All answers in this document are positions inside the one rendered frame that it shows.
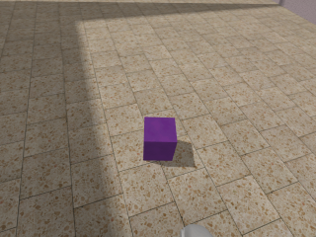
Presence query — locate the robot right thigh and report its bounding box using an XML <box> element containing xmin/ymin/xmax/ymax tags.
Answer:
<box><xmin>180</xmin><ymin>224</ymin><xmax>213</xmax><ymax>237</ymax></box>

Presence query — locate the carton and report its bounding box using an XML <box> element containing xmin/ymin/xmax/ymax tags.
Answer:
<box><xmin>143</xmin><ymin>117</ymin><xmax>178</xmax><ymax>161</ymax></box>

